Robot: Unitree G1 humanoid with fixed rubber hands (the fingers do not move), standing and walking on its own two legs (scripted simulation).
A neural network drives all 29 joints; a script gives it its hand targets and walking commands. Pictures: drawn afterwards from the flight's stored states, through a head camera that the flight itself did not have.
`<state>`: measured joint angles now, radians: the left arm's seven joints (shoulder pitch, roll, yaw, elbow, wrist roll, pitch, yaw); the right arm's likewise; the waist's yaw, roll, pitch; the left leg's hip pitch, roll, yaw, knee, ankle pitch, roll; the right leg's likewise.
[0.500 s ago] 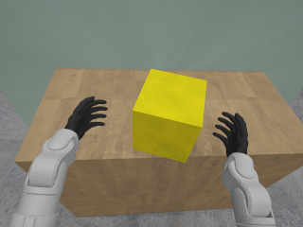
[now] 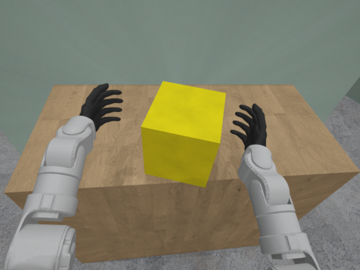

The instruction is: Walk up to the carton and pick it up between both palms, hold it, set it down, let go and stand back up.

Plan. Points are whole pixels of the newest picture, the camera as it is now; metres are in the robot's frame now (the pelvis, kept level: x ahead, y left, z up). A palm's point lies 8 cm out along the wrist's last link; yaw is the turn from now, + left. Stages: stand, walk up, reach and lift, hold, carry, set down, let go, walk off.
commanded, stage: reach and lift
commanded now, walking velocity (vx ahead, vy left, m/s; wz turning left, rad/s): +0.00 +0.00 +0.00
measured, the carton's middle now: (184, 134) +0.44 -0.05 +0.05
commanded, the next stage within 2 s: none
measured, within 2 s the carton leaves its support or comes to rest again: neither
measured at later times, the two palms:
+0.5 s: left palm (107, 85) +0.48 +0.13 +0.18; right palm (246, 113) +0.40 -0.17 +0.16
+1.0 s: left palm (123, 111) +0.47 +0.11 +0.11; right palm (243, 120) +0.40 -0.17 +0.14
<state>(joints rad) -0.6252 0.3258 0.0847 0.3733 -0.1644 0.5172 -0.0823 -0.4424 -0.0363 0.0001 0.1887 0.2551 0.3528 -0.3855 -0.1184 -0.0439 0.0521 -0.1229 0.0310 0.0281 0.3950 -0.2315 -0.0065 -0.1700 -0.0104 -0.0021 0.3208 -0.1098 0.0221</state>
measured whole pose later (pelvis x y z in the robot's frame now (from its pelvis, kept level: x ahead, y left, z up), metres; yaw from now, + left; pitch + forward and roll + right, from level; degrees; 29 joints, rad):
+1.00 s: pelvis +0.02 +0.01 +0.00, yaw +0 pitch +2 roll -1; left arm -0.95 0.20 0.16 1.21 0.04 0.05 -0.03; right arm -0.84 0.03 -0.16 0.96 0.12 -0.01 -0.29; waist -0.18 -0.04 -0.05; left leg -0.19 0.03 0.03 0.39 -0.25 0.00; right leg -0.23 -0.01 0.00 0.30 -0.11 0.03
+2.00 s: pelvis +0.03 +0.01 +0.00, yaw +1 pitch +3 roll -2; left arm -0.90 -0.04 0.57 1.03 0.51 -0.06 -0.08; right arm -0.66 0.28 -0.67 0.82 -0.46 -0.30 -0.18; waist -0.15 -0.03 0.04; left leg -0.15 0.02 0.01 0.34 -0.24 0.01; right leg -0.16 -0.02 -0.05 0.20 -0.09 0.04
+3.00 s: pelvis +0.03 +0.01 +0.00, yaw +1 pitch +4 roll -2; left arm -0.90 -0.02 0.50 1.02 0.46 -0.06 -0.07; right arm -0.66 0.24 -0.60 0.91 -0.35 -0.38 -0.22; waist -0.13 -0.04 0.03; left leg -0.17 0.03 0.03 0.33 -0.22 0.00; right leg -0.18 -0.02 -0.06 0.18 -0.07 0.03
